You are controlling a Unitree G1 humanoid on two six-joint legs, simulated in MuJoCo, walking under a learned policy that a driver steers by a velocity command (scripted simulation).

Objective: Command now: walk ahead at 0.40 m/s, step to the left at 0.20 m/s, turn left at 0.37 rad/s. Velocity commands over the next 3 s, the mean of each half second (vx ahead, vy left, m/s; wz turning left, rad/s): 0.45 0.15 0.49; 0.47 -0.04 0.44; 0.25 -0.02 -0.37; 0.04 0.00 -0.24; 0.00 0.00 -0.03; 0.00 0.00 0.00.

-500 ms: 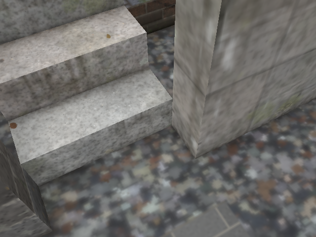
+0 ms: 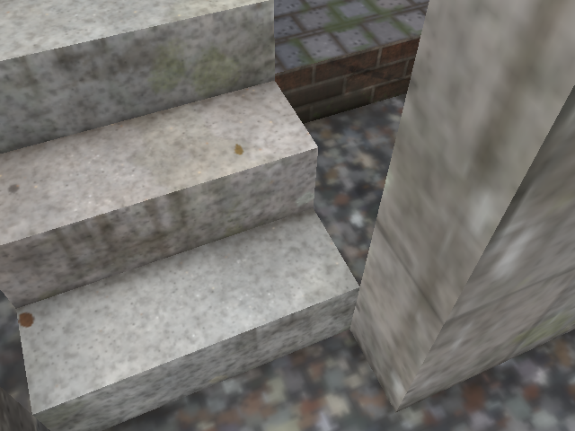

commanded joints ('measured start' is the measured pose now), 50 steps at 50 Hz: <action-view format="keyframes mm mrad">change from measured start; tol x32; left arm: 1 -3 143 23 -94 32 0 6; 50 159 -30 -8 16 -32 84 -71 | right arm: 1 104 -117 -49 -30 26 21 -18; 50 52 -36 -8 -169 -3 72 -105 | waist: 1 -29 23 -151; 15 64 -321 -138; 27 35 -157 -87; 31 -99 378 -299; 50 -11 150 -86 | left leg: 1 325 276 -385 -276 133 233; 11 75 127 -363 -216 40 83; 15 -322 -8 -128 401 -412 -49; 19 -311 119 -145 541 -169 -99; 29 423 1 46 56 -39 -98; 31 586 459 -620 -222 377 44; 45 290 327 -319 -148 794 -62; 50 204 341 -363 -244 106 8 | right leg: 1 -286 -84 47 123 31 -4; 12 171 -38 4 -700 284 17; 15 327 -569 631 -1001 4 -204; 27 97 -277 -123 -854 451 -21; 33 -461 -122 52 273 149 107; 50 97 -34 8 -729 278 -9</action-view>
